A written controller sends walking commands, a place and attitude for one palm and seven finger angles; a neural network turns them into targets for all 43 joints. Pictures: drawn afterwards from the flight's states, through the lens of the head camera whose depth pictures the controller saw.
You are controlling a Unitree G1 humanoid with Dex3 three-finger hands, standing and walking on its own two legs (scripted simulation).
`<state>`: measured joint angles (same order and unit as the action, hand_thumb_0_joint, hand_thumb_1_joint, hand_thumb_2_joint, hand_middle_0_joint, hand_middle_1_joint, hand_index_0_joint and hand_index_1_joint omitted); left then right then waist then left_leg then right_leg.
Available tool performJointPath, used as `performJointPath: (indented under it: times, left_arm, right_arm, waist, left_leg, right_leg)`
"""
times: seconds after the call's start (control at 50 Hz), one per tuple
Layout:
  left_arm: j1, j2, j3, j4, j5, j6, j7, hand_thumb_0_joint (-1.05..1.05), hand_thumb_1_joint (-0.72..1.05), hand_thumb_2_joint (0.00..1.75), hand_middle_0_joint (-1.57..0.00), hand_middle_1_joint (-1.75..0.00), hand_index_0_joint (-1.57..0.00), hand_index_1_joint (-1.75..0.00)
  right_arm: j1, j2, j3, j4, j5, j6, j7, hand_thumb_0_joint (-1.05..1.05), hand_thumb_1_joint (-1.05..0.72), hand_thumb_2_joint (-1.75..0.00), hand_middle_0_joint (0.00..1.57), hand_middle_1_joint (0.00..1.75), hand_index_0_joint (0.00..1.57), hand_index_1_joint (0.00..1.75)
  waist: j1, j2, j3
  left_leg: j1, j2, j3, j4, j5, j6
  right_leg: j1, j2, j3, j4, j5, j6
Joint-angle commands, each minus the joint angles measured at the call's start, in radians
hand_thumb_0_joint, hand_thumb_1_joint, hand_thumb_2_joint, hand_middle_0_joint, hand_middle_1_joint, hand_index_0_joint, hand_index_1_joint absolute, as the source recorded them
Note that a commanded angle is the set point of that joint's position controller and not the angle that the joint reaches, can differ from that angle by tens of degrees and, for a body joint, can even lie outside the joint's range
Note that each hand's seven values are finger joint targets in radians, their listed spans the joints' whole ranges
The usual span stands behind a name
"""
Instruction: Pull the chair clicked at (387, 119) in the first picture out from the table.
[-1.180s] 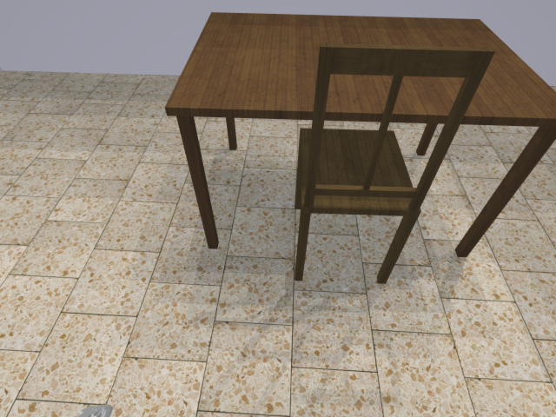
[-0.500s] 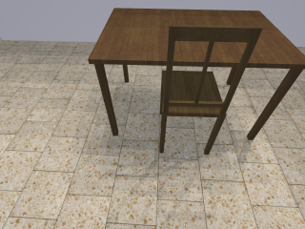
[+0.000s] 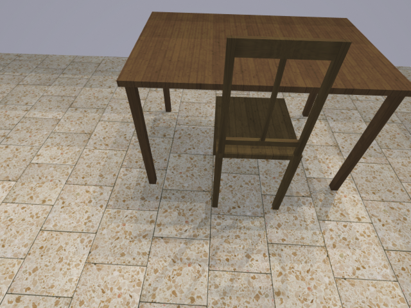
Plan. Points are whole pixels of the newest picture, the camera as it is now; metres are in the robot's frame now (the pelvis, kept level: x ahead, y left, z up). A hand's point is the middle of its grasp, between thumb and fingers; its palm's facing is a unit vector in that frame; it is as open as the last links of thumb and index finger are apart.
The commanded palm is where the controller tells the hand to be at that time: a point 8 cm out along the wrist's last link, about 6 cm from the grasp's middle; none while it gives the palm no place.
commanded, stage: look at it before walking up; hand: left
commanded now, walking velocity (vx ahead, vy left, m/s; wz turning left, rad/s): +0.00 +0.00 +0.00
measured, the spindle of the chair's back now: (271, 104) +0.80 -0.19 -0.06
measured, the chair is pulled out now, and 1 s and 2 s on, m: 0.00 0.00 0.00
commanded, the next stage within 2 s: walk to a spot facing it in 0.26 s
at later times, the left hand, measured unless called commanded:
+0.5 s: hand out of the picture +0.07 +0.24 -0.16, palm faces -0.02 -0.95 -0.32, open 7.4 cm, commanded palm none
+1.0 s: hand out of the picture +0.05 +0.15 -0.16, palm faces -0.21 -0.94 -0.26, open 7.4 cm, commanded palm none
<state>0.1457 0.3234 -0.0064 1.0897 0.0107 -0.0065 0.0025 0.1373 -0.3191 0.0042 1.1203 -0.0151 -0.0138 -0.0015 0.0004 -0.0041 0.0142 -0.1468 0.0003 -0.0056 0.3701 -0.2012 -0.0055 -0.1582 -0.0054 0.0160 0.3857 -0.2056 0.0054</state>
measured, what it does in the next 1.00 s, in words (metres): lifts its left foot, turning right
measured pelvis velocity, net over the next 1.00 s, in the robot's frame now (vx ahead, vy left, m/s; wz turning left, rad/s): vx -0.02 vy -0.03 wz -0.31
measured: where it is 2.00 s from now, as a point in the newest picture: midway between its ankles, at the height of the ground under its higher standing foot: outside the picture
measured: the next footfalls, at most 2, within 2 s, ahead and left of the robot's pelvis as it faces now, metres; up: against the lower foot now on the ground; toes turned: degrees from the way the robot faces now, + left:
left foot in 1.32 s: +0.07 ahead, +0.10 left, +0.00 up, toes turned -32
right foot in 1.76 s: -0.09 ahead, -0.11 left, +0.00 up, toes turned -51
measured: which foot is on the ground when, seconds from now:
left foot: down 0.00-0.76, up 0.78-1.00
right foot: down 0.00-1.00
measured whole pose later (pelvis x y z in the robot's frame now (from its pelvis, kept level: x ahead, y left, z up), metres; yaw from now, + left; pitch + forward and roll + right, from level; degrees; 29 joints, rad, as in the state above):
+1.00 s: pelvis -0.02 -0.03 +0.00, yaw -18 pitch +1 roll +3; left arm 0.31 0.18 0.05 0.95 0.01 0.03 0.00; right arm 0.14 -0.23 -0.06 0.96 -0.02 0.05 -0.02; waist 0.04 0.01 0.06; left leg -0.47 0.04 0.00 1.04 -0.36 -0.06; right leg -0.29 0.07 0.08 0.48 -0.20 -0.08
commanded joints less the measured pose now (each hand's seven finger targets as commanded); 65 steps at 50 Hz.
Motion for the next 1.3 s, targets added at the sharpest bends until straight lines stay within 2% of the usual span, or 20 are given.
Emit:
performJointPath:
  times: [0.0, 0.38, 0.44, 0.48, 0.54, 0.58, 0.62, 0.64, 0.7, 0.72, 0.74, 0.76, 0.8, 0.86, 0.92, 1.12, 1.2, 1.24, 1.26, 1.28]
  left_arm:
    - [-0.021, 0.199, 0.045, -0.057, 0.001, -0.024, 0.011, 0.00, 0.90, 0.90, -0.20, -0.30, -0.20, -0.30]
    - [-0.019, 0.200, 0.048, -0.054, 0.001, -0.020, 0.010, 0.00, 0.90, 0.90, -0.20, -0.30, -0.20, -0.30]
    - [0.027, 0.113, 0.042, -0.056, 0.000, 0.009, 0.013, 0.00, 0.90, 0.90, -0.20, -0.30, -0.20, -0.30]
    - [0.045, 0.108, 0.048, -0.077, 0.001, 0.023, 0.012, 0.00, 0.90, 0.90, -0.20, -0.30, -0.20, -0.30]
    - [0.059, 0.099, 0.059, -0.114, 0.005, 0.038, 0.004, 0.00, 0.90, 0.90, -0.20, -0.30, -0.20, -0.30]
    - [0.081, 0.077, 0.065, -0.134, 0.006, 0.047, -0.003, 0.00, 0.90, 0.90, -0.20, -0.30, -0.20, -0.30]
    - [0.097, 0.053, 0.074, -0.158, 0.008, 0.056, -0.006, 0.00, 0.90, 0.90, -0.20, -0.30, -0.20, -0.30]
    - [0.109, 0.046, 0.078, -0.166, 0.007, 0.057, -0.009, 0.00, 0.90, 0.90, -0.20, -0.30, -0.20, -0.30]
    - [0.209, 0.036, 0.087, -0.158, 0.012, 0.045, -0.015, 0.00, 0.90, 0.90, -0.20, -0.30, -0.20, -0.30]
    - [0.254, 0.075, 0.099, -0.151, 0.018, 0.032, -0.010, 0.00, 0.90, 0.90, -0.20, -0.30, -0.20, -0.30]
    - [0.260, 0.179, 0.116, -0.162, 0.026, 0.016, 0.007, 0.00, 0.90, 0.90, -0.20, -0.30, -0.20, -0.30]
    - [0.272, 0.171, 0.114, -0.169, 0.009, 0.022, 0.019, 0.00, 0.90, 0.90, -0.20, -0.30, -0.20, -0.30]
    - [0.179, 0.117, 0.118, -0.196, 0.008, 0.024, 0.024, 0.00, 0.90, 0.90, -0.20, -0.30, -0.20, -0.30]
    - [0.150, 0.071, 0.108, -0.213, 0.004, 0.013, 0.017, 0.00, 0.90, 0.90, -0.20, -0.30, -0.20, -0.30]
    - [0.194, 0.074, 0.115, -0.207, 0.005, 0.012, 0.015, 0.00, 0.90, 0.90, -0.20, -0.30, -0.20, -0.30]
    - [0.218, 0.081, 0.129, -0.215, 0.013, 0.025, 0.013, 0.00, 0.90, 0.90, -0.20, -0.30, -0.20, -0.30]
    - [0.167, 0.096, 0.133, -0.236, 0.017, 0.032, 0.014, 0.00, 0.90, 0.90, -0.20, -0.30, -0.20, -0.30]
    - [0.108, 0.097, 0.134, -0.251, 0.009, 0.037, 0.012, 0.00, 0.90, 0.90, -0.20, -0.30, -0.20, -0.30]
    - [0.096, 0.064, 0.127, -0.267, 0.004, 0.038, 0.008, 0.00, 0.90, 0.90, -0.20, -0.30, -0.20, -0.30]
    - [0.102, 0.008, 0.118, -0.281, -0.003, 0.039, -0.005, 0.00, 0.90, 0.90, -0.20, -0.30, -0.20, -0.30]
  right_arm:
    - [-0.041, -0.195, -0.035, -0.055, 0.007, -0.026, -0.016, 0.00, -0.90, -0.90, 0.20, 0.30, 0.20, 0.30]
    - [-0.041, -0.204, -0.039, -0.052, 0.006, -0.027, -0.021, 0.00, -0.90, -0.90, 0.20, 0.30, 0.20, 0.30]
    - [0.016, -0.104, -0.030, -0.058, 0.005, -0.012, -0.028, 0.00, -0.90, -0.90, 0.20, 0.30, 0.20, 0.30]
    - [0.033, -0.106, -0.040, -0.080, 0.004, 0.000, -0.033, 0.00, -0.90, -0.90, 0.20, 0.30, 0.20, 0.30]
    - [0.034, -0.130, -0.061, -0.122, 0.002, 0.011, -0.037, 0.00, -0.90, -0.90, 0.20, 0.30, 0.20, 0.30]
    - [0.021, -0.145, -0.075, -0.150, 0.001, 0.013, -0.036, 0.00, -0.90, -0.90, 0.20, 0.30, 0.20, 0.30]
    - [0.007, -0.141, -0.083, -0.173, 0.000, 0.010, -0.034, 0.00, -0.90, -0.90, 0.20, 0.30, 0.20, 0.30]
    - [-0.012, -0.133, -0.085, -0.190, -0.002, 0.009, -0.034, 0.00, -0.90, -0.90, 0.20, 0.30, 0.20, 0.30]
    - [-0.039, -0.122, -0.092, -0.210, -0.004, 0.016, -0.032, 0.00, -0.90, -0.90, 0.20, 0.30, 0.20, 0.30]
    - [-0.032, -0.086, -0.089, -0.219, 0.002, 0.026, -0.029, 0.00, -0.90, -0.90, 0.20, 0.30, 0.20, 0.30]
    - [-0.010, 0.001, -0.072, -0.258, 0.006, 0.030, -0.022, 0.00, -0.90, -0.90, 0.20, 0.30, 0.20, 0.30]
    - [-0.037, -0.031, -0.078, -0.266, 0.006, 0.036, -0.028, 0.00, -0.90, -0.90, 0.20, 0.30, 0.20, 0.30]
    - [-0.040, -0.028, -0.086, -0.252, 0.005, 0.035, -0.023, 0.00, -0.90, -0.90, 0.20, 0.30, 0.20, 0.30]
    - [-0.023, -0.010, -0.084, -0.235, -0.002, 0.031, -0.019, 0.00, -0.90, -0.90, 0.20, 0.30, 0.20, 0.30]
    - [-0.017, 0.012, -0.083, -0.235, -0.002, 0.034, -0.022, 0.00, -0.90, -0.90, 0.20, 0.30, 0.20, 0.30]
    - [-0.063, 0.011, -0.081, -0.289, 0.007, 0.022, -0.036, 0.00, -0.90, -0.90, 0.20, 0.30, 0.20, 0.30]
    - [-0.010, 0.010, -0.081, -0.295, 0.019, 0.013, -0.042, 0.00, -0.90, -0.90, 0.20, 0.30, 0.20, 0.30]
    - [0.096, -0.002, -0.082, -0.274, 0.021, 0.004, -0.049, 0.00, -0.90, -0.90, 0.20, 0.30, 0.20, 0.30]
    - [0.141, -0.039, -0.089, -0.266, 0.017, -0.005, -0.055, 0.00, -0.90, -0.90, 0.20, 0.30, 0.20, 0.30]
    - [0.127, -0.130, -0.102, -0.279, 0.005, -0.009, -0.056, 0.00, -0.90, -0.90, 0.20, 0.30, 0.20, 0.30]
  waist:
    - [0.001, -0.003, -0.050]
    - [-0.001, -0.002, -0.041]
    - [-0.005, 0.002, -0.040]
    - [-0.006, 0.016, -0.028]
    - [-0.002, 0.062, 0.000]
    - [0.006, 0.133, 0.011]
    - [0.016, 0.195, 0.018]
    - [0.025, 0.195, 0.015]
    - [0.073, 0.107, -0.020]
    - [0.096, -0.082, -0.008]
    - [0.073, -0.387, -0.002]
    - [0.081, -0.265, -0.010]
    - [0.044, -0.189, 0.024]
    - [0.024, -0.078, -0.002]
    - [0.036, -0.083, -0.049]
    - [0.064, -0.137, -0.084]
    - [0.043, -0.160, -0.103]
    - [-0.009, -0.159, -0.133]
    - [-0.033, -0.069, -0.144]
    - [-0.032, 0.217, -0.114]
  left_leg:
    - [0.016, 0.114, -0.093, -0.058, 0.136, 0.030]
    - [0.048, 0.121, -0.076, -0.061, 0.158, 0.025]
    - [0.049, 0.131, -0.030, -0.009, 0.175, 0.012]
    - [0.053, 0.144, -0.018, 0.011, 0.162, 0.012]
    - [0.034, 0.197, -0.041, -0.002, 0.108, 0.043]
    - [0.003, 0.271, -0.068, -0.034, 0.097, 0.088]
    - [-0.032, 0.347, -0.084, -0.065, 0.166, 0.157]
    - [-0.048, 0.365, -0.068, -0.052, 0.197, 0.170]
    - [-0.106, 0.305, 0.063, 0.162, 0.180, 0.088]
    - [-0.202, 0.200, 0.135, 0.381, -0.016, 0.012]
    - [-0.421, 0.039, 0.147, 0.644, -0.387, -0.051]
    - [-0.394, 0.051, 0.005, 0.728, -0.390, -0.033]
    - [-0.413, 0.082, -0.021, 0.791, -0.273, -0.028]
    - [-0.385, 0.080, -0.020, 0.758, -0.164, -0.048]
    - [-0.377, 0.060, -0.010, 0.691, -0.154, -0.058]
    - [-0.326, 0.016, -0.031, 0.464, -0.214, -0.054]
    - [-0.189, -0.019, -0.037, 0.255, -0.215, -0.031]
    - [0.005, -0.015, -0.037, 0.053, -0.077, -0.014]
    - [0.169, 0.075, -0.108, -0.041, -0.046, 0.016]
    - [0.247, 0.324, -0.366, -0.148, -0.045, 0.078]
  right_leg:
    - [0.017, -0.110, 0.096, -0.064, 0.140, -0.029]
    - [0.010, -0.104, 0.106, -0.065, 0.186, -0.031]
    - [-0.032, -0.096, 0.121, -0.001, 0.255, -0.023]
    - [-0.080, -0.079, 0.123, 0.044, 0.250, -0.021]
    - [-0.160, -0.033, 0.101, 0.143, 0.175, -0.012]
    - [-0.198, 0.002, 0.059, 0.278, 0.008, -0.001]
    - [-0.219, -0.002, 0.005, 0.466, -0.243, 0.014]
    - [-0.210, -0.028, 0.013, 0.487, -0.273, 0.011]
    - [-0.053, -0.036, -0.023, 0.258, -0.099, 0.005]
    - [0.009, -0.095, 0.097, 0.048, 0.069, -0.015]
    - [0.033, -0.337, 0.521, -0.108, 0.283, -0.106]
    - [-0.014, -0.359, 0.519, -0.121, 0.295, -0.176]
    - [-0.073, -0.280, 0.460, -0.118, 0.111, -0.191]
    - [-0.068, -0.208, 0.369, -0.087, 0.161, -0.182]
    - [-0.007, -0.184, 0.360, -0.074, 0.182, -0.175]
    - [0.050, -0.156, 0.486, -0.051, 0.270, -0.192]
    - [-0.003, -0.134, 0.525, -0.022, 0.356, -0.166]
    - [-0.108, -0.089, 0.498, 0.024, 0.276, -0.108]
    - [-0.252, -0.005, 0.421, 0.105, 0.135, -0.056]
    - [-0.458, 0.136, 0.233, 0.303, -0.198, 0.003]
